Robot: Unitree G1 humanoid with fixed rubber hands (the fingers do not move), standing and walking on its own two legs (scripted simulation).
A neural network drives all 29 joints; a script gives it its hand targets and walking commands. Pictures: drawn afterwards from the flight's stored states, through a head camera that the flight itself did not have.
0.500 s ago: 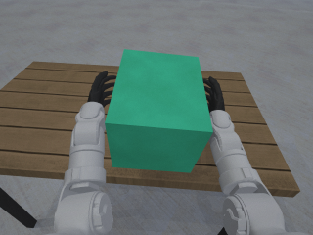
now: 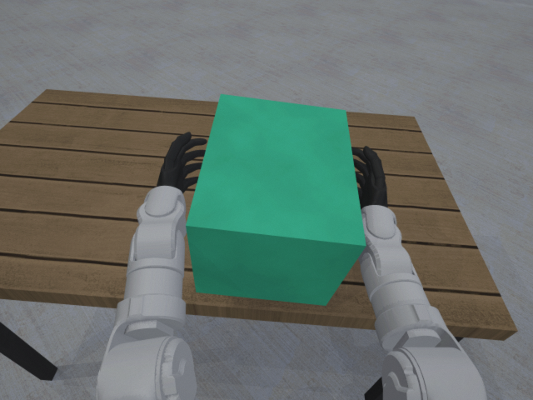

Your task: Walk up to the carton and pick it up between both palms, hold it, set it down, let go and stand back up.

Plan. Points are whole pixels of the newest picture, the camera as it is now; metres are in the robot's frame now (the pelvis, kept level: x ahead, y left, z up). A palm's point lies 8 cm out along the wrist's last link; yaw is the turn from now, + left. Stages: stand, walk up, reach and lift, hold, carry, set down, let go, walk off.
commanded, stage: set down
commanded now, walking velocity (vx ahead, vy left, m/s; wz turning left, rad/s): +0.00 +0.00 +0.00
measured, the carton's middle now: (272, 199) +0.40 -0.01 +0.11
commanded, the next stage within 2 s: none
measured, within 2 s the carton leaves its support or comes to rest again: rests again in 1.92 s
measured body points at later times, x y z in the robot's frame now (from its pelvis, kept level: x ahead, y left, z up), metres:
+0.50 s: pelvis +0.01 +0.00 +0.00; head +0.00 +0.03 +0.45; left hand +0.43 +0.12 +0.12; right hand +0.39 -0.17 +0.12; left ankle +0.00 +0.13 -0.75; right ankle +0.01 -0.12 -0.75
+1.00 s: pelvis +0.02 +0.00 +0.00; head +0.02 +0.03 +0.45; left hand +0.45 +0.12 +0.10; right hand +0.39 -0.18 +0.10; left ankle +0.00 +0.13 -0.75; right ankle +0.01 -0.12 -0.75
